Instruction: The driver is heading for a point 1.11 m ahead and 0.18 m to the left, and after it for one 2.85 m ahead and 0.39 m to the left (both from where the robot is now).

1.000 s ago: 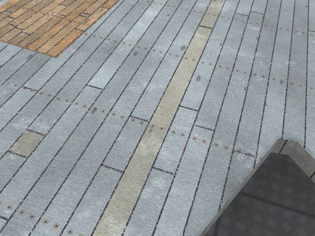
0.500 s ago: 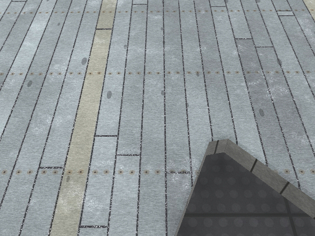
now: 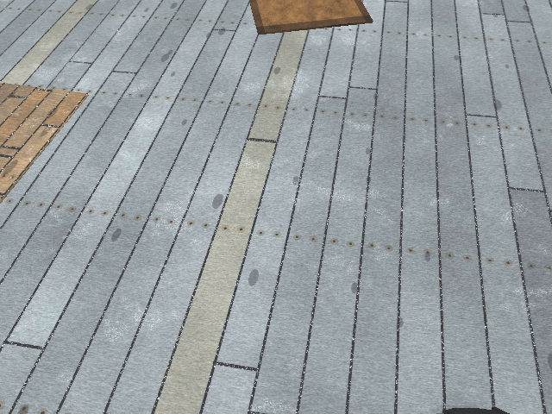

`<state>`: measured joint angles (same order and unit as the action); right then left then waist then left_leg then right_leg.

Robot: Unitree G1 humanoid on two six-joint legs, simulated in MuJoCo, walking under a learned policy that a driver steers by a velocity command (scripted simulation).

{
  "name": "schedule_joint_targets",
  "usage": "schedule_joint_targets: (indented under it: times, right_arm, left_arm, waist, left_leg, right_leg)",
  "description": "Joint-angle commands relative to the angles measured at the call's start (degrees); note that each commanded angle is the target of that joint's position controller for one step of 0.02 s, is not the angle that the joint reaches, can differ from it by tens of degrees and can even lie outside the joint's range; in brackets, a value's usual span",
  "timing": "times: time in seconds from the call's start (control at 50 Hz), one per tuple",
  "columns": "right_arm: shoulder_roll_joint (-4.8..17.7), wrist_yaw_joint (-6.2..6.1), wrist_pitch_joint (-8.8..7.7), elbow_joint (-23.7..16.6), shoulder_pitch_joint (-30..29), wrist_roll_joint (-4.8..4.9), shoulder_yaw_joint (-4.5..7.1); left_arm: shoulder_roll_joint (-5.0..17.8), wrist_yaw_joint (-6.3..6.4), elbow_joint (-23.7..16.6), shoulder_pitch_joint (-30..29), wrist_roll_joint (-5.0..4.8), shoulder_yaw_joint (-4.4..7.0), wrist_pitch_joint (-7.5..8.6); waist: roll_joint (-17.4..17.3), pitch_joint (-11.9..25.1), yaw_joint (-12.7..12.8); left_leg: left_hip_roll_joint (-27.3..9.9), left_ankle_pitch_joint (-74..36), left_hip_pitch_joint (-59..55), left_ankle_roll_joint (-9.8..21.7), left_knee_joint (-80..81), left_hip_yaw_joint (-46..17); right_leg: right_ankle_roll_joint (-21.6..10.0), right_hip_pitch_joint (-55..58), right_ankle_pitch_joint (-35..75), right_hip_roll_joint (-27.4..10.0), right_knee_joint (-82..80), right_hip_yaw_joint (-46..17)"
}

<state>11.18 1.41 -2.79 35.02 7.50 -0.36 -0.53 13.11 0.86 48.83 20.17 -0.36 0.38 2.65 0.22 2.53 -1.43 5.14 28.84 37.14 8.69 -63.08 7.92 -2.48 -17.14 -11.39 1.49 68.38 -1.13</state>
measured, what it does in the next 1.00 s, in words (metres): climbs, turning left: right foot, then left foot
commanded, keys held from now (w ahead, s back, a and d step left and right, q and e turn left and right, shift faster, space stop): w+q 0.60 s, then w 0.24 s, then w+e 0.16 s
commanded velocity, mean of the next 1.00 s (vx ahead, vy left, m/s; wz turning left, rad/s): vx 0.50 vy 0.00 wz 0.42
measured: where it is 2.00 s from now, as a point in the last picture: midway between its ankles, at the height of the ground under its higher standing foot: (216, 229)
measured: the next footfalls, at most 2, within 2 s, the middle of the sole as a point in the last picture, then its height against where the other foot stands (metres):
right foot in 0.40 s outside the picture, level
left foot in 0.92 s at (191, 366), level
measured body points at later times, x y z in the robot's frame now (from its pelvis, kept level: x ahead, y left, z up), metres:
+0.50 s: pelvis +0.33 -0.05 +0.07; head +0.38 -0.04 +0.52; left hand +0.44 +0.24 -0.01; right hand +0.46 -0.31 -0.05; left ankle +0.13 +0.03 -0.54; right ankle +0.44 -0.13 -0.65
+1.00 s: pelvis +0.57 +0.09 +0.07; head +0.60 +0.12 +0.52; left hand +0.44 +0.34 -0.06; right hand +0.87 -0.01 +0.00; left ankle +0.59 +0.22 -0.65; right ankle +0.49 -0.12 -0.58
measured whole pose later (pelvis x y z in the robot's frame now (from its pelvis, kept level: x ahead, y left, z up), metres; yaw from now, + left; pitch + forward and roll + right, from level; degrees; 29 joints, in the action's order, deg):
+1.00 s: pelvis +0.57 +0.09 +0.07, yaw +27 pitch +2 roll -1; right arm 14.7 1.4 -3.4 35.1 4.4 -0.3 1.8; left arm 16.6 -1.1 51.1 21.1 -1.9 2.2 3.8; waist 0.0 -2.9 3.6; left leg -1.4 9.8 25.1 2.3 -33.1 3.7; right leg 0.1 -12.7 -26.3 -2.8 57.7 -0.4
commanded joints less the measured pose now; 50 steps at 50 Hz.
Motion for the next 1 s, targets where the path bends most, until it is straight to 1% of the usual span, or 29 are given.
schedule_joint_targets:
  times: [0.02,0.06,0.08,0.12,0.16,0.2,0.24,0.26,0.32,0.36,0.38,0.4,0.42,0.44,0.46,0.48,0.5,0.52,0.56,0.62,0.7,0.82,0.86,0.9,0.92,0.94,0.96,0.98,1.0]
  right_arm:
    - [5.6,-0.69,-1.62,2.9,12.7,0.21,2.27]
    - [2.7,-0.79,-2.4,1.6,5.5,0.28,1.86]
    - [3.2,-0.82,-2.46,1.6,5.3,0.38,2.15]
    - [6.7,-1.4,-3.01,2.6,8.6,0.97,3.23]
    - [7.7,-3.08,-2.28,4.5,14.4,0.69,3.66]
    - [7.7,-4.06,-1.08,6.6,21.2,1.14,3.66]
    - [7.7,-4.13,0.13,5.3,18.6,2.0,3.76]
    - [9.5,-3.81,-0.32,6.2,20.7,2.02,4.37]
    - [14.1,-3.87,-1.53,5.1,16.5,3.08,6.12]
    - [14.6,-3.37,-0.42,4.6,15.8,2.05,6.76]
    - [13.1,-2.71,-0.12,3.8,15.1,1.28,6.3]
    - [7.7,-2.34,-0.18,2.0,16.8,-0.49,4.58]
    - [0.4,-1.7,-0.79,0.9,29.8,1.7,2.16]
    - [6.6,-2.08,-0.63,2.9,29.2,3.53,2.9]
    - [10.8,-2.2,-0.36,2.2,20.5,3.25,4.04]
    - [11.7,-2.28,-0.19,0.9,15.2,2.5,4.33]
    - [11.9,-1.98,-0.17,-0.5,11.7,1.81,4.71]
    - [11.2,-1.47,0.1,-0.8,12.0,2.17,4.89]
    - [9.8,-1.19,0.89,-1.1,11.3,2.82,4.81]
    - [7.3,-1.14,1.52,-2.5,7.1,1.98,4.0]
    - [6.4,0.1,0.77,-3.0,1.1,1.75,3.27]
    - [6.7,1.7,-0.41,-5.8,-10.4,1.94,2.87]
    - [8.4,1.74,-0.7,-6.3,-10.3,1.31,3.54]
    - [11.8,1.14,-0.96,-3.3,0.6,0.62,5.55]
    - [15.0,0.29,-0.76,-0.5,10.0,0.34,7.13]
    - [21.0,-0.77,-0.5,0.4,18.4,-1.14,8.38]
    - [19.0,-0.91,-0.46,0.1,17.8,-0.62,7.52]
    - [14.8,-0.84,-0.67,0.1,14.6,-0.08,6.34]
    - [12.6,-0.75,-1.05,0.4,11.6,0.42,5.72]
  left_arm:
    - [4.3,-2.61,-13.1,-11.3,-1.56,1.55,4.83]
    - [3.8,-1.86,-12.1,-5.7,-0.53,1.48,3.36]
    - [3.7,-1.31,-12.0,-5.6,-0.24,1.58,2.69]
    - [4.7,-0.96,-14.4,-10.0,1.06,1.59,3.09]
    - [4.1,-1.16,-16.0,-16.5,1.79,1.17,3.93]
    - [2.6,-1.98,-17.5,-22.1,1.42,0.34,4.7]
    - [-0.2,-2.82,-18.1,-25.8,0.15,-1.05,4.67]
    - [-0.3,-3.04,-19.3,-28.8,-0.28,-1.02,4.75]
    - [8.0,-2.42,-17.7,-23.5,-1.54,2.38,5.28]
    - [11.0,-1.57,-15.7,-14.9,-1.23,4.21,5.07]
    - [12.6,-1.16,-14.3,-8.2,-0.81,5.0,4.79]
    - [14.9,-0.76,-13.7,0.3,-0.13,5.31,4.27]
    - [19.3,-1.43,-12.4,1.3,1.85,5.95,4.01]
    - [12.4,-1.63,-13.3,-0.3,1.48,5.01,3.8]
    - [7.6,-1.15,-14.0,-3.4,0.89,3.94,3.6]
    - [7.1,-1.05,-13.3,-6.1,0.76,3.39,3.33]
    - [6.6,-1.06,-12.3,-7.1,1.12,3.18,3.26]
    - [6.2,-1.0,-11.2,-7.3,1.65,3.12,3.72]
    - [5.8,-1.16,-9.5,-7.2,1.2,3.41,4.32]
    - [7.6,-1.32,-6.8,-5.7,0.49,4.16,4.65]
    - [10.6,-1.77,-5.4,-6.0,0.39,4.75,4.39]
    - [13.7,-2.24,-1.4,0.2,-1.4,5.1,2.91]
    - [14.3,-2.09,-0.4,1.2,-1.76,5.06,2.13]
    - [15.2,-1.81,0.1,-0.2,-2.1,4.89,1.45]
    - [13.5,-1.5,-0.5,-0.3,-1.39,4.15,1.37]
    - [7.5,-1.67,-3.2,1.9,0.2,2.18,1.97]
    - [5.8,-1.72,-2.8,3.9,-0.34,1.44,2.72]
    - [11.2,-1.86,-3.3,-0.1,-2.1,3.18,2.89]
    - [11.0,-1.86,-4.6,-3.5,-2.7,3.3,2.84]
  waist:
    - [4.4,-7.3,-0.6]
    - [1.1,-7.1,5.8]
    - [-0.7,-6.7,5.9]
    - [-1.3,-6.5,4.6]
    - [-0.5,-4.8,1.3]
    - [-1.8,-2.9,-1.6]
    - [-2.3,-3.4,-2.5]
    - [-4.8,-3.3,-4.2]
    - [-9.4,-2.4,0.1]
    - [-11.2,1.3,4.1]
    - [-10.2,6.3,6.9]
    - [-4.1,16.6,8.6]
    - [24.3,26.0,1.2]
    - [18.4,24.9,2.9]
    - [8.9,14.8,5.3]
    - [2.7,8.9,4.6]
    - [2.6,4.8,4.1]
    - [4.6,2.9,2.7]
    - [6.2,0.0,2.3]
    - [4.2,-4.2,2.2]
    - [3.0,-6.0,3.2]
    - [2.4,-8.4,6.7]
    - [3.8,-6.8,5.3]
    - [4.8,0.1,-1.8]
    - [4.2,6.2,-5.9]
    - [-7.2,15.8,-6.7]
    - [-13.2,22.8,-5.1]
    - [-8.2,14.7,-5.5]
    - [-7.2,7.6,-3.9]
  left_leg:
    - [-17.3,0.5,-19.4,11.1,42.2,-48.4]
    - [-11.2,-8.7,-11.4,7.1,43.2,-33.2]
    - [-10.2,-12.0,-11.3,7.1,45.4,-30.4]
    - [-9.4,-20.7,-15.0,7.2,49.2,-27.6]
    - [-8.8,-23.9,-21.7,6.7,50.0,-25.3]
    - [-9.3,-25.7,-30.3,6.3,49.4,-25.9]
    - [-5.1,-23.4,-19.2,4.4,51.8,-19.6]
    - [-7.0,-21.2,-17.0,4.5,54.2,-21.8]
    - [-11.2,-24.2,-28.0,1.6,50.4,-25.7]
    - [-11.0,-40.7,-34.5,-1.4,38.3,-25.8]
    - [-8.7,-41.2,-31.1,-3.7,27.5,-24.7]
    - [-6.3,-25.1,-21.4,-4.4,13.3,-23.3]
    - [0.7,5.9,-0.5,-7.7,-8.6,-18.9]
    - [-4.4,0.0,4.8,-7.9,-17.9,-19.6]
    - [-6.6,-5.5,6.1,-8.0,-19.4,-17.1]
    - [-8.8,-9.5,3.8,-8.3,-18.4,-15.1]
    - [-10.0,-11.0,2.9,-8.1,-16.6,-14.8]
    - [-11.4,-12.5,0.7,-7.7,-15.0,-15.3]
    - [-11.8,-12.6,0.0,-7.2,-11.4,-14.1]
    - [-12.4,-12.9,3.3,-7.4,-4.1,-13.7]
    - [-11.8,-22.5,1.7,-7.1,12.1,-12.1]
    - [-9.8,-25.2,-0.4,-5.3,28.6,-7.0]
    - [-7.9,-22.3,-4.7,-4.1,31.7,-5.9]
    - [-4.5,-24.3,-21.6,-2.1,36.2,-3.6]
    - [-7.3,-26.1,-37.4,-0.7,33.9,-6.7]
    - [-23.3,-25.6,-59.5,5.5,32.7,-27.7]
    - [-30.7,-19.9,-62.0,10.1,42.1,-46.3]
    - [-28.6,-15.8,-54.1,7.2,44.1,-39.9]
    - [-26.2,-16.1,-46.4,5.2,45.3,-31.4]
  right_leg:
    - [-1.5,-33.0,-7.0,-0.6,18.8,-7.7]
    - [-0.5,-25.5,-4.0,-4.2,10.0,-5.9]
    - [0.2,-24.9,-4.3,-4.2,10.7,-4.1]
    - [1.5,-27.3,-1.0,-5.1,2.8,-2.5]
    - [2.7,-30.3,4.0,-4.6,-5.4,-1.0]
    - [4.8,-34.3,7.4,-3.2,-11.7,0.6]
    - [6.7,-17.6,10.6,0.2,-30.0,5.9]
    - [7.4,-11.2,15.4,1.1,-32.2,6.0]
    - [6.1,-5.9,18.8,-0.7,-41.0,-1.7]
    - [3.7,0.2,11.1,-0.7,-44.1,-1.3]
    - [1.7,11.1,12.1,-3.6,-43.0,-2.0]
    - [-0.8,28.7,6.3,-13.9,-38.0,-11.7]
    - [-12.5,48.3,4.7,-27.8,-43.9,-40.1]
    - [-12.7,43.3,-10.6,-27.2,-49.7,-46.6]
    - [-10.2,33.4,-12.9,-24.0,-51.2,-35.4]
    - [-8.8,24.0,-5.5,-21.5,-51.8,-26.8]
    - [-9.0,17.8,0.5,-19.2,-52.7,-21.0]
    - [-8.6,13.6,3.6,-17.4,-54.0,-16.1]
    - [-8.7,11.1,6.1,-15.8,-57.2,-10.3]
    - [-9.9,9.5,13.0,-17.1,-59.3,-5.7]
    - [-9.9,9.8,14.1,-16.1,-61.3,-0.3]
    - [-8.4,18.8,17.0,-17.6,-61.0,2.1]
    - [-7.2,21.7,27.8,-18.1,-57.0,2.4]
    - [-4.9,19.7,41.7,-15.2,-44.3,4.8]
    - [-2.8,10.7,35.3,-12.5,-33.0,5.7]
    - [0.7,-9.9,8.8,-5.4,-10.8,6.6]
    - [2.3,-19.5,-21.5,-0.3,3.1,-1.5]
    - [2.1,-24.2,-18.9,-3.7,7.4,-5.2]
    - [1.8,-25.5,-14.0,-6.1,6.3,-3.8]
